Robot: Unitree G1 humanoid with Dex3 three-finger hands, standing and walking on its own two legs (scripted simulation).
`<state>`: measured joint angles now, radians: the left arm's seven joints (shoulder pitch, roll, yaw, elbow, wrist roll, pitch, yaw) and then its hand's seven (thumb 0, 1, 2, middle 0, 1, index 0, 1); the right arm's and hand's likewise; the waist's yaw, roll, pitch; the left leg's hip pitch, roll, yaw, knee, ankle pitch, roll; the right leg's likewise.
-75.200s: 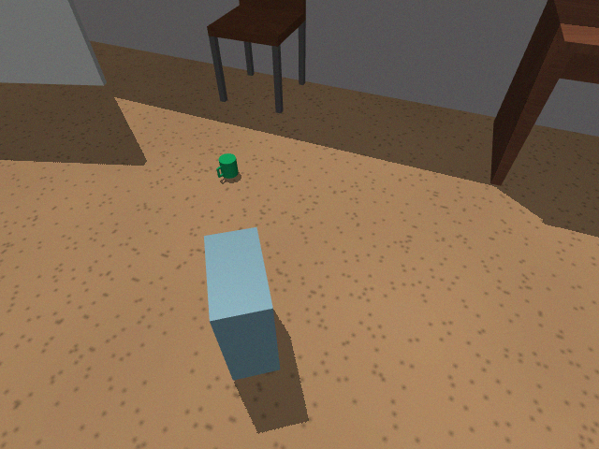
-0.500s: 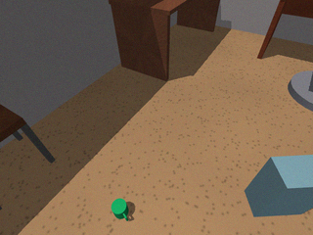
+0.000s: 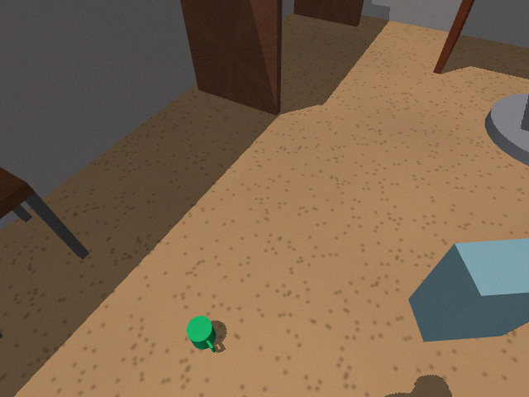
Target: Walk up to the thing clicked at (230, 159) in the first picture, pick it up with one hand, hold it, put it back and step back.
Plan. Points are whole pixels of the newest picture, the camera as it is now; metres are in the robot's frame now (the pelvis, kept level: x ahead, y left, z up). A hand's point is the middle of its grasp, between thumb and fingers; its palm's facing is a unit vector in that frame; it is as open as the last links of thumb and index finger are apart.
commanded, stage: step back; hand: left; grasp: from above
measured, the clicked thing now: (204, 336) +0.44 +0.24 -0.73
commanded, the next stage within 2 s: none
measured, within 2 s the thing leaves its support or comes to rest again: neither
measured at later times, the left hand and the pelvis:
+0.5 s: hand out of the picture +0.04 +0.31 -0.17, palm faces -0.11 -0.92 -0.37, open 7.4 cm; pelvis -0.09 +0.05 -0.01, yaw -4 degrees
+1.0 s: hand out of the picture -0.08 +0.29 -0.15, palm faces -0.04 -0.92 -0.40, open 7.4 cm; pelvis -0.23 +0.04 -0.02, yaw -1 degrees
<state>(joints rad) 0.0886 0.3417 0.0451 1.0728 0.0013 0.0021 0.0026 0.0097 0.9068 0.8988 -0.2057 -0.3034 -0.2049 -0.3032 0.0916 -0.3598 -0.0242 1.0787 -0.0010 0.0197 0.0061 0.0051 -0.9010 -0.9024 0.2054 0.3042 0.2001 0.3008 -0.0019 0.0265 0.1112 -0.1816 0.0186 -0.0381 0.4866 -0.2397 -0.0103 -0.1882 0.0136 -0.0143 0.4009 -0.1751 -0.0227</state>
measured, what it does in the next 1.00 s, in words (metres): walks backwards: right foot, then left foot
